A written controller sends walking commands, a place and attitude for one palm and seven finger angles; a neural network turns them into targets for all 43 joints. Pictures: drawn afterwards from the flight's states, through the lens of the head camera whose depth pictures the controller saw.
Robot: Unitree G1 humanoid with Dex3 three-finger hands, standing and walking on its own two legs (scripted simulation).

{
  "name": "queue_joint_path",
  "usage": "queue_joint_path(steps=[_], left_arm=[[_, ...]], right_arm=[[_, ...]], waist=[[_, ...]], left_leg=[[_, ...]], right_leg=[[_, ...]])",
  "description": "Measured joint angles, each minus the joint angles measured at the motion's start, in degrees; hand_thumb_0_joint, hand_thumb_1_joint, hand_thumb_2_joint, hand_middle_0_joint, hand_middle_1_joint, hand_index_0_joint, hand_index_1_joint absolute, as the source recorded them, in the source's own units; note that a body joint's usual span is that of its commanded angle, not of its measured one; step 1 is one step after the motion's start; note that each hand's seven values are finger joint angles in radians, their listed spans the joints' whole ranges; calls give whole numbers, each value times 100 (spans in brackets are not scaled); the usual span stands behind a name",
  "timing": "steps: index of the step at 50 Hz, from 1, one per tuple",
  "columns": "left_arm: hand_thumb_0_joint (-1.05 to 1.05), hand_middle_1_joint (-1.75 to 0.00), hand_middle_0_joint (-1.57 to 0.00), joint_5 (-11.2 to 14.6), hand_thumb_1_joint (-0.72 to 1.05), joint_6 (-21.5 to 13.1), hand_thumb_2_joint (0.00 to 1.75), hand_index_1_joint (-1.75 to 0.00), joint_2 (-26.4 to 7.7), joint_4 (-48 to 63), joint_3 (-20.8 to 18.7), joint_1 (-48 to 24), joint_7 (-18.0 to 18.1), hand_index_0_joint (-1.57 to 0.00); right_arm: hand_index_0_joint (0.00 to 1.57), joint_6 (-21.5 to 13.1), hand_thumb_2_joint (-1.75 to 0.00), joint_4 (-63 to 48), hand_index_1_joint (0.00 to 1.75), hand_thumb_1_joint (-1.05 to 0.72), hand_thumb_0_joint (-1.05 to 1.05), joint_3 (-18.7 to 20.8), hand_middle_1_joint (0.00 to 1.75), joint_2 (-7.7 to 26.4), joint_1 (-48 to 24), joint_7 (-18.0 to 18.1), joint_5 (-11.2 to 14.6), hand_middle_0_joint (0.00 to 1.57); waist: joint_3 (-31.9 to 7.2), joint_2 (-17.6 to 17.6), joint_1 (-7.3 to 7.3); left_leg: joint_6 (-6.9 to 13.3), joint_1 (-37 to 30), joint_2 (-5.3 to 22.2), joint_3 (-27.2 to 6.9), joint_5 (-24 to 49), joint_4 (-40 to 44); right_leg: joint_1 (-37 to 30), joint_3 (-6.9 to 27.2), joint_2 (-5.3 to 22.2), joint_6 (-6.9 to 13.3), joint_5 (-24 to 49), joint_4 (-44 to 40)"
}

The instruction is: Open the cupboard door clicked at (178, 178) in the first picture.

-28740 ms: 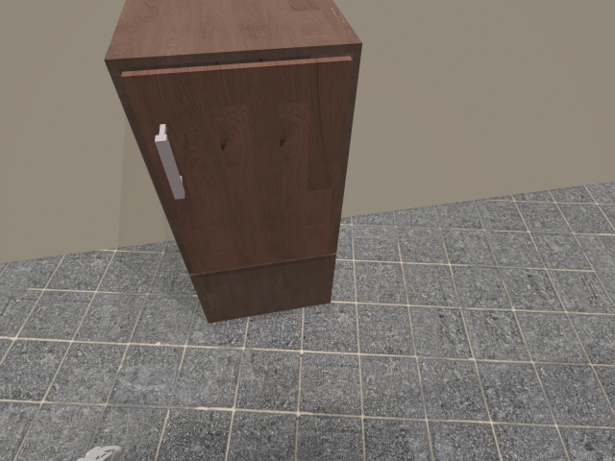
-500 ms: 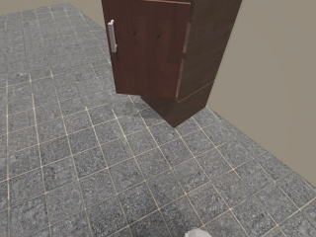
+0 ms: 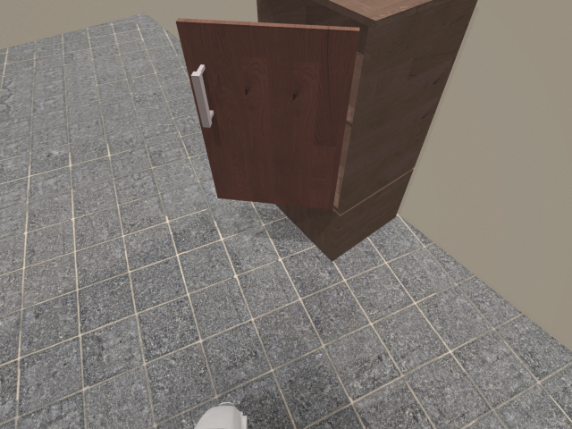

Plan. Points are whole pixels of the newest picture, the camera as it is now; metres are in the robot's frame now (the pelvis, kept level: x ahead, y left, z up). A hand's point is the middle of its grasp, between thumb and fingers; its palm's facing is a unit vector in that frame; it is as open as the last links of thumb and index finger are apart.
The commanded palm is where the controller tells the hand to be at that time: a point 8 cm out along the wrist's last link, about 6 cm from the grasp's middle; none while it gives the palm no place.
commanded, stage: take the last steps up to it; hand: left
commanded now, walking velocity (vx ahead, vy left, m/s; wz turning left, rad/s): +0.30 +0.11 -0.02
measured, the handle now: (204, 96) +0.86 +0.26 -0.02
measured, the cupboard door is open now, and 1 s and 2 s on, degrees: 45 45 45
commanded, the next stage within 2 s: come to a stop and stand still in 0.50 s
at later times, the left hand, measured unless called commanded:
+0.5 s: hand (146, 361) +0.25 +0.27 -0.17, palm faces -0.01 -0.98 -0.19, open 7.3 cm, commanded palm none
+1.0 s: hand (158, 315) +0.34 +0.28 -0.19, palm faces +0.00 -0.98 -0.20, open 7.2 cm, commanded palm none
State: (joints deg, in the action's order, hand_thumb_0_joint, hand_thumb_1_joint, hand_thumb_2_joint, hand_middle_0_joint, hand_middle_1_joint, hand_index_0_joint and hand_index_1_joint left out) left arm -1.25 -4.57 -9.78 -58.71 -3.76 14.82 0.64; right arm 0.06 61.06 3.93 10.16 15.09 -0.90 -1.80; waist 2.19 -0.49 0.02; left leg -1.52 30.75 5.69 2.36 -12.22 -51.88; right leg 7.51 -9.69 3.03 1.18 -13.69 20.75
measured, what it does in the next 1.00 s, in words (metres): walks ahead: left foot, then right foot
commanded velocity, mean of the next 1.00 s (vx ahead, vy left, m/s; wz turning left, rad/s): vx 0.04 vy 0.03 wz -0.03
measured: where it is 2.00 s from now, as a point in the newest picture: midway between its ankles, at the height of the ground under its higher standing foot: (263, 426)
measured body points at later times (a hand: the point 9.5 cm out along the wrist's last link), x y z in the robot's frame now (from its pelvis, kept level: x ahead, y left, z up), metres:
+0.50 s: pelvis +0.18 +0.09 +0.00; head +0.21 +0.09 +0.44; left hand +0.25 +0.33 -0.16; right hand +0.19 -0.15 -0.15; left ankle +0.17 +0.16 -0.75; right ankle +0.22 -0.04 -0.70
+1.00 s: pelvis +0.26 +0.10 -0.02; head +0.29 +0.12 +0.43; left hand +0.34 +0.34 -0.18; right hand +0.28 -0.13 -0.17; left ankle +0.28 +0.21 -0.75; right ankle +0.24 -0.02 -0.73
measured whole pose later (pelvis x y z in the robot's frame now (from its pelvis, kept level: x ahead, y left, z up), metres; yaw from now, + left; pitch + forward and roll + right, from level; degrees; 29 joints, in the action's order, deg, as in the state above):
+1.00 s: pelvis +0.26 +0.10 -0.02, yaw -3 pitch -1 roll +0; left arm -0.7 3.1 -11.0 -57.9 -2.8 9.0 1.8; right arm 1.6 60.2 2.4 8.1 12.1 2.2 -1.6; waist 3.8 2.1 -0.2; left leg 1.4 16.4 1.4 4.7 -16.2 -33.1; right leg 18.6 -2.7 2.2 -0.1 -26.5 43.5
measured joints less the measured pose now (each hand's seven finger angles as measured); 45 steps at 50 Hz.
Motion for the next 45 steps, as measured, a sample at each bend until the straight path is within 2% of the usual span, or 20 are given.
queue_joint_path(steps=[5, 9, 10, 11, 12, 14, 15, 17, 22, 28, 32, 33, 36, 38, 42, 44, 45], left_arm=[[-2, -30, -20, -39, 94, 74, 90, -30, -1, -377, 98, 455, -70, -20], [-1, -30, -20, -50, 92, 194, 90, -30, 31, -571, 101, 813, -86, -20], [-1, -30, -20, -40, 92, 236, 90, -30, 56, -599, 99, 900, -96, -20], [0, -30, -20, -24, 91, 300, 90, -30, 46, -637, 101, 884, -104, -20], [0, -30, -20, -19, 91, 362, 90, -30, 28, -655, 106, 834, -99, -20], [0, -30, -20, -12, 91, 426, 90, -30, 5, -643, 111, 701, -93, -20], [0, -30, -20, -18, 91, 430, 90, -30, -7, -613, 105, 614, -104, -20], [0, -30, -20, -36, 91, 420, 90, -30, -18, -501, 94, 411, -120, -20], [1, -30, -19, -54, 92, 406, 90, -30, 13, -153, 76, -113, -89, -20], [1, -30, -19, -40, 93, 414, 90, -30, -105, 109, 87, -664, -102, -20], [0, -30, -19, -34, 92, 329, 90, -30, -120, 232, 133, -805, -110, -20], [0, -30, -19, -26, 92, 277, 90, -30, -83, 222, 141, -829, -86, -20], [0, -30, -19, 13, 92, 203, 90, -30, 42, 179, 246, -851, 2, -20], [0, -30, -19, 13, 91, 244, 90, -30, 91, 129, 294, -844, 53, -20], [-1, -30, -20, 54, 92, 376, 90, -30, 133, 44, 236, -799, 129, -21], [-1, -30, -20, 52, 93, 444, 90, -30, 79, 45, 190, -775, 137, -21], [-1, -30, -20, 57, 93, 491, 90, -30, 62, 48, 177, -749, 128, -21]], right_arm=[[19, -40, -90, -263, 30, -91, 0, -8, 30, 98, -550, -98, 14, 20], [19, -157, -90, -448, 30, -91, 0, -67, 30, 125, -846, -129, 17, 20], [20, -231, -90, -514, 30, -91, 0, -82, 30, 150, -889, -115, -3, 20], [20, -296, -90, -558, 30, -91, 0, -84, 30, 121, -946, -69, -21, 20], [20, -336, -90, -589, 30, -91, 0, -105, 30, 81, -976, -25, -30, 20], [20, -352, -90, -609, 30, -91, 0, -162, 30, -1, -931, 50, -23, 20], [20, -357, -90, -592, 30, -91, 0, -187, 30, -47, -874, 84, -19, 20], [20, -384, -90, -509, 30, -91, 0, -235, 30, -135, -714, 137, -11, 20], [20, -425, -90, -283, 30, -95, -2, -148, 30, -64, -247, 245, 25, 21], [20, -291, -90, 115, 30, -93, -1, -201, 30, -24, 326, 213, -18, 20], [20, -199, -90, 344, 30, -92, 0, -247, 30, -87, 657, 208, 6, 20], [20, -167, -90, 401, 30, -92, 0, -257, 30, -82, 676, 208, 30, 20], [20, 2, -90, 461, 30, -91, 0, -271, 30, -94, 544, 239, 102, 20], [20, 79, -90, 438, 30, -91, 0, -269, 30, -154, 396, 260, 156, 20], [20, 152, -90, 287, 30, -91, 0, -240, 30, -254, 98, 252, 174, 20], [20, 158, -90, 196, 30, -91, 0, -213, 30, -263, -20, 237, 149, 20], [20, 152, -90, 144, 30, -91, 0, -193, 30, -243, -61, 232, 130, 20]], waist=[[11, 53, -213], [39, 144, -368], [37, 114, -365], [101, 169, -334], [159, 226, -332], [176, 281, -338], [170, 299, -330], [156, 312, -307], [84, 254, -166], [77, 167, 37], [74, 121, 134], [91, 39, 136], [205, -131, 234], [250, -79, 238], [270, 77, 188], [271, 126, 131], [258, 108, 108]], left_leg=[[-13, -139, -52, 171, 169, 1148], [92, -720, -257, 361, 86, 2022], [224, -831, -270, 377, 337, 2156], [339, -778, -326, 417, 355, 1925], [416, -774, -370, 470, 181, 1733], [495, -915, -421, 577, -109, 1719], [509, -1036, -454, 622, -151, 1843], [498, -1320, -526, 693, -79, 2201], [598, -1963, -695, 797, 23, 2968], [546, -2429, -775, 799, -270, 3084], [422, -2488, -730, 807, -814, 2532], [376, -2399, -644, 775, -1000, 2218], [132, -1905, -543, 385, -1771, 1075], [37, -1625, -529, 206, -1883, 754], [-85, -1418, -434, 88, -1288, 1277], [-95, -1484, -379, 98, -647, 1830], [-21, -1505, -333, 113, -121, 1988]], right_leg=[[-397, 28, 149, -243, -249, -113], [-533, 95, 346, -495, -770, 341], [-400, 120, 387, -447, -1002, 776], [-144, 251, 443, -348, -1295, 1521], [202, 452, 424, -234, -1512, 2397], [933, 664, 324, -82, -1434, 3860], [1242, 680, 299, -52, -1257, 4292], [1716, 647, 287, -47, -928, 4595], [2235, 571, 274, -95, -399, 3766], [1893, 525, 197, -58, -199, 2277], [1185, 470, 70, 42, 146, 1247], [1139, 455, 3, 63, 3, 1260], [1001, 348, -104, 98, -186, 1266], [878, 347, -97, 78, -118, 1090], [731, 371, -50, 8, -65, 912], [745, 384, -32, -56, -154, 1054], [775, 377, -42, -95, -228, 1178]])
